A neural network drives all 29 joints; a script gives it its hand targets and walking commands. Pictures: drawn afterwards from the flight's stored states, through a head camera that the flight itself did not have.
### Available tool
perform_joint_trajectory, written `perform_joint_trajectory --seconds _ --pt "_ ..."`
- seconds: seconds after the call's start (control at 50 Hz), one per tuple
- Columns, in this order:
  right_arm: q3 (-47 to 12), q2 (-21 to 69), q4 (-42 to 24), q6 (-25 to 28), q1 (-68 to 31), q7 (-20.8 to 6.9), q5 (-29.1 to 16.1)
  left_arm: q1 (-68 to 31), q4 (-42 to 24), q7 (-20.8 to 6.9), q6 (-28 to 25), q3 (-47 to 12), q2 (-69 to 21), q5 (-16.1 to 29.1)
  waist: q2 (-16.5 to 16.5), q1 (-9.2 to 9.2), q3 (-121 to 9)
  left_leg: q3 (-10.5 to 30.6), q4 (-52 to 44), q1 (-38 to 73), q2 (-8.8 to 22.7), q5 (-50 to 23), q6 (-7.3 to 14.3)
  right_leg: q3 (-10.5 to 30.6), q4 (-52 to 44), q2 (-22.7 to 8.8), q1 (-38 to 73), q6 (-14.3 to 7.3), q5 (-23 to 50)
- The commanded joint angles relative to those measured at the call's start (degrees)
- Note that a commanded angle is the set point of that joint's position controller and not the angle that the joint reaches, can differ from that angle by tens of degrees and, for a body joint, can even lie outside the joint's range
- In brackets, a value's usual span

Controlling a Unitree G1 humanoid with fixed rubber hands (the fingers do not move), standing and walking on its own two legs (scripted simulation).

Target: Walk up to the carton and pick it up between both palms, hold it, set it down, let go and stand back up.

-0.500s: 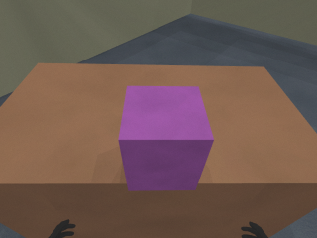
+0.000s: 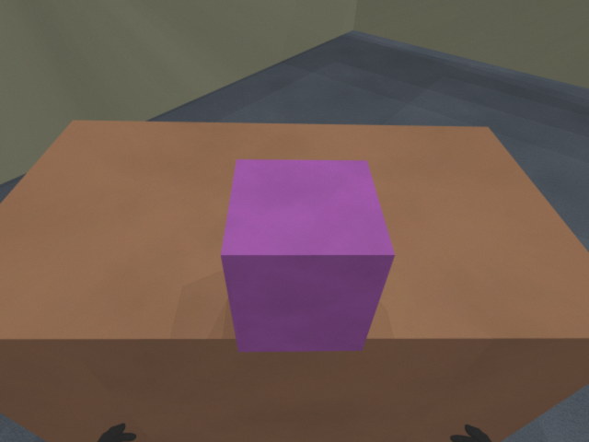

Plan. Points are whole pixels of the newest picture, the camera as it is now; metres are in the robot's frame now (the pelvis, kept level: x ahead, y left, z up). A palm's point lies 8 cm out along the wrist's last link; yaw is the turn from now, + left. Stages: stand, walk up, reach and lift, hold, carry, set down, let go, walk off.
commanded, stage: stand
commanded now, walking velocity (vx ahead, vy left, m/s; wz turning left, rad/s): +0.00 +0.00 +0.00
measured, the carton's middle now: (301, 258) +0.40 +0.01 +0.03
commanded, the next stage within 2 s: none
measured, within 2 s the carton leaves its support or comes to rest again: neither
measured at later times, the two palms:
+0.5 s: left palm out of the picture +0.07 +0.28 -0.10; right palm out of the picture +0.08 -0.26 -0.11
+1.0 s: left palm out of the picture +0.05 +0.29 -0.11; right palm out of the picture +0.07 -0.27 -0.11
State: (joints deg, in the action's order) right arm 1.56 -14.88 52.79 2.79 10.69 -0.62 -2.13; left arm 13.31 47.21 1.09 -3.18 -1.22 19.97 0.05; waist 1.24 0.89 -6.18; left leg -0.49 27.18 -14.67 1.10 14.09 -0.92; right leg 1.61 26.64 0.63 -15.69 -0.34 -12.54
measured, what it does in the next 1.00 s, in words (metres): stands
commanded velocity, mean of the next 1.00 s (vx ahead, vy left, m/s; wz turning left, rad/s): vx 0.00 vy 0.00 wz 0.00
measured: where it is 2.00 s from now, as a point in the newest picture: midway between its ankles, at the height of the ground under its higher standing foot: outside the picture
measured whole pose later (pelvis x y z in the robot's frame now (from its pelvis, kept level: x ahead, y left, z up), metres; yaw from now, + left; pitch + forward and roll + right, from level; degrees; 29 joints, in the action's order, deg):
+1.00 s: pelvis -0.03 +0.00 +0.00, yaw +0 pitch -1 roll +0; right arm 1.6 -14.9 56.6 2.7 10.7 -0.6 -2.1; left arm 13.3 52.6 1.0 -3.0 -1.2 20.0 0.0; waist 1.2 0.8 -3.5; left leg -0.4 27.2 -14.7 1.1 12.0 -0.9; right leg 1.6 26.6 0.6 -15.7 -0.3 -10.5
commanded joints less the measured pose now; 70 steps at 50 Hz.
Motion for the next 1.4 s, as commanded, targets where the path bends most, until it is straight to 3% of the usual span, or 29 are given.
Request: perform_joint_trajectory --seconds 0.0,0.02,0.04,0.06,0.14,0.16,0.18,0.28,0.3,0.36,0.44,0.5,0.52,0.6,0.64,0.72,0.74,0.76,0.8,0.82,0.92,0.94,1.08,1.12,1.16,1.22,1.28,1.32,1.38 --pt "2.4 -14.7 -2.2 0.3 -1.2 0.4 4.2 0.6 0.0 -0.4 -1.9 3.7 11.4 -1.9 -5.4 -0.36 0.3 5.5 -4.8 4.6 4.7 -10.1 3.5 6.2 -5.3 -7.2 7.3 -2.6 12.1" --pt "2.5 -15.2 -2.4 0.2 -3.5 0.4 4.1 -0.9 0.1 -0.5 -1.5 3.7 11.5 -1.7 -3.6 0.16 1.4 5.7 -4.7 3.3 4.5 -9.4 4.0 5.6 -5.7 -7.0 6.6 -2.4 11.7" --pt "2.9 -14.4 -2.7 -0.1 -3.6 0.5 4.1 -2.1 -0.3 -0.4 -1.6 3.8 12.3 -2.6 -1.7 -1.35 1.7 5.5 -5.3 3.7 4.3 -6.4 3.3 5.4 -4.9 -6.6 5.4 -2.1 10.8" --pt "2.7 -14.8 -2.7 0.0 -1.8 0.3 4.1 -2.4 -0.1 -0.7 -1.6 4.0 12.4 -2.4 -4.1 -1.53 2.3 4.7 -5.4 3.5 4.3 -6.1 3.4 6.0 -5.7 -7.0 5.4 -1.9 8.6" --pt "2.9 -15.9 -1.4 -0.2 -1.0 0.3 3.9 -2.1 0.9 -0.5 -1.6 2.8 11.0 -2.1 -2.2 -1.89 4.4 5.7 -5.9 3.7 4.3 -4.1 3.4 6.1 -6.8 -6.4 1.7 -1.8 3.1" --pt "2.9 -15.8 -1.2 -0.1 -2.4 0.2 4.4 -0.2 1.1 -0.5 -1.5 3.7 12.1 -2.0 -4.4 -0.22 5.5 5.7 -5.7 2.9 4.5 -1.8 3.6 7.1 -7.9 -6.9 1.5 -2.4 1.1" --pt "2.5 -15.2 -1.9 -0.2 -2.0 0.0 4.3 -0.9 1.5 -0.3 -1.4 3.7 13.2 -2.0 -3.3 -1.71 5.8 5.9 -6.0 2.0 4.7 -2.0 3.2 6.7 -7.6 -6.7 1.8 -2.2 0.8" --pt "3.1 -16.0 -0.8 0.3 -1.1 -0.1 4.2 -2.3 2.0 -0.8 -1.4 3.7 12.1 -1.6 -4.5 -1.90 4.5 7.0 -7.4 2.1 4.6 -1.3 3.8 7.0 -7.2 -7.1 3.5 -3.0 1.6" --pt "2.8 -16.2 -1.1 0.2 -1.9 -0.1 4.3 -1.2 2.5 -0.9 -1.6 3.8 12.4 -1.7 -3.9 -0.74 4.7 6.8 -6.6 1.9 4.9 -1.6 3.8 7.0 -8.0 -6.8 3.2 -2.3 1.5" --pt "2.8 -15.0 -0.9 0.3 -2.6 -0.1 4.2 -2.8 2.6 -0.6 -1.2 4.1 13.5 -2.2 -4.0 -1.95 6.2 5.7 -6.2 1.5 3.9 -1.4 3.2 7.7 -8.5 -7.3 1.7 -2.4 -2.8" --pt "3.1 -15.9 0.0 0.3 -2.4 0.2 3.8 -0.8 3.4 -0.8 -1.2 3.3 12.4 -1.6 -2.6 -0.35 6.1 7.1 -6.7 2.0 4.7 -1.6 3.9 7.0 -8.6 -6.9 2.7 -2.3 0.5" --pt "2.6 -16.4 0.2 0.0 -1.8 0.3 4.0 -3.0 2.9 -1.2 -1.5 3.0 11.2 -1.5 -5.7 -1.16 6.5 6.1 -6.3 1.4 4.2 -2.6 3.3 7.8 -7.7 -7.3 2.8 -2.6 2.3" --pt "2.9 -16.8 0.2 0.0 -2.2 0.2 3.9 -2.4 3.7 -1.0 -1.5 3.5 11.7 -1.2 -3.0 -0.92 4.0 6.6 -6.4 3.5 4.8 -3.1 3.5 7.3 -7.6 -6.7 2.9 -2.2 2.0" --pt "2.7 -15.7 -0.1 0.1 -5.1 0.3 4.0 -2.0 4.3 -0.7 -1.0 4.1 13.4 -1.5 -6.2 0.19 6.2 6.1 -6.9 1.2 4.7 -2.3 3.7 7.7 -8.2 -7.2 3.7 -2.6 1.9" --pt "2.7 -16.4 0.7 0.1 -1.9 0.8 3.7 -3.2 3.8 -0.9 -0.7 3.7 11.7 -2.0 -2.0 -1.22 7.4 6.8 -6.5 1.7 4.6 -3.4 3.3 7.0 -7.9 -6.7 1.8 -2.3 1.6" --pt "2.4 -15.6 0.7 -0.2 -2.3 0.4 3.9 -1.6 4.7 -0.9 -1.1 3.9 12.9 -1.7 -5.2 -0.49 7.4 6.8 -7.7 0.8 4.8 -0.2 3.2 6.7 -7.5 -6.5 3.1 -2.2 0.2" --pt "2.3 -14.7 1.0 -0.2 -1.0 0.5 3.8 -0.8 4.8 -0.7 -1.2 4.1 13.3 -1.8 -3.4 -1.59 7.2 6.3 -6.9 1.7 4.6 -0.6 3.6 7.9 -8.6 -6.9 1.8 -2.3 -0.8" --pt "2.7 -16.5 1.2 -0.3 -3.2 0.5 4.0 -1.8 4.5 -0.9 -1.1 3.6 11.8 -1.7 -6.1 -0.63 7.3 7.2 -6.9 0.8 5.0 1.0 3.8 7.5 -9.2 -7.0 1.4 -2.2 -1.3" --pt "2.5 -15.4 1.0 -0.2 -2.7 0.4 3.2 -2.6 5.0 -0.6 -1.0 3.7 12.9 -1.8 -5.5 -2.09 6.9 6.7 -7.4 1.4 4.7 -0.4 3.3 7.6 -8.0 -6.7 1.6 -2.3 0.2" --pt "2.5 -14.9 1.5 -0.2 -2.5 0.3 3.7 -3.8 4.6 -0.7 -1.2 3.5 12.6 -1.8 -3.2 -1.68 5.8 6.8 -8.0 2.2 4.9 0.0 3.3 6.7 -8.2 -6.8 3.0 -2.0 -0.1" --pt "2.5 -15.8 1.8 0.0 -2.9 0.6 3.6 -2.5 5.0 -0.5 -0.8 3.1 12.0 -1.0 -5.4 -0.53 6.6 6.2 -7.1 0.1 4.6 -1.4 3.1 6.9 -8.8 -7.2 3.6 -1.9 1.7" --pt "2.0 -14.5 1.7 0.0 -3.1 0.7 3.9 -2.4 5.0 -0.5 -0.9 3.7 13.5 -1.5 -2.7 -1.29 6.9 6.3 -7.0 1.5 4.7 -1.9 2.9 7.0 -8.0 -7.1 3.1 -2.5 1.8" --pt "2.8 -16.6 1.8 -0.3 -3.9 0.5 3.7 -2.9 5.3 -0.5 -0.9 3.5 12.6 -1.3 -7.5 -0.82 5.0 6.5 -7.5 2.4 5.1 -2.0 3.3 7.5 -8.5 -7.4 4.2 -2.5 2.1" --pt "3.0 -16.7 1.8 -0.1 -2.7 0.6 3.5 -3.9 5.0 -0.6 -0.9 3.5 13.0 -1.5 -2.5 -1.25 6.4 7.1 -7.4 3.2 5.2 -1.7 3.1 7.0 -8.6 -7.2 2.4 -2.0 1.0" --pt "2.6 -16.1 1.2 0.1 -4.6 0.1 3.7 -4.1 5.4 -0.4 -0.7 3.8 13.0 -1.5 -6.3 -1.26 6.8 7.0 -7.8 2.3 5.7 -0.7 3.4 7.2 -8.6 -7.1 2.0 -2.3 1.9" --pt "2.5 -15.4 1.9 -0.1 -2.5 0.4 3.3 -3.7 6.1 -0.5 -1.2 3.1 12.3 -1.5 -6.6 -1.89 3.5 6.8 -7.4 4.5 5.4 -3.7 3.5 7.8 -8.1 -7.3 3.7 -2.7 2.3" --pt "2.6 -15.6 2.5 -0.3 -3.4 0.9 3.8 -1.9 5.9 -0.4 -0.7 3.5 12.1 -1.2 -4.7 -0.05 5.9 6.5 -7.9 3.1 5.1 -3.7 3.4 7.2 -7.9 -6.8 3.9 -2.8 3.6" --pt "2.6 -15.9 2.0 0.0 -3.0 0.9 3.8 -2.7 6.1 -0.5 -0.7 3.2 11.5 -1.5 -6.9 -1.00 6.4 6.2 -6.8 2.8 5.3 -3.1 3.0 7.6 -8.4 -7.0 3.1 -2.6 3.7" --pt "2.7 -16.0 2.4 -0.2 -3.7 0.5 3.7 -2.4 6.0 -0.8 -0.7 3.2 12.3 -1.5 -3.3 -0.73 5.9 7.0 -8.2 2.3 5.4 -1.2 3.0 6.2 -7.3 -6.8 3.9 -2.5 2.8"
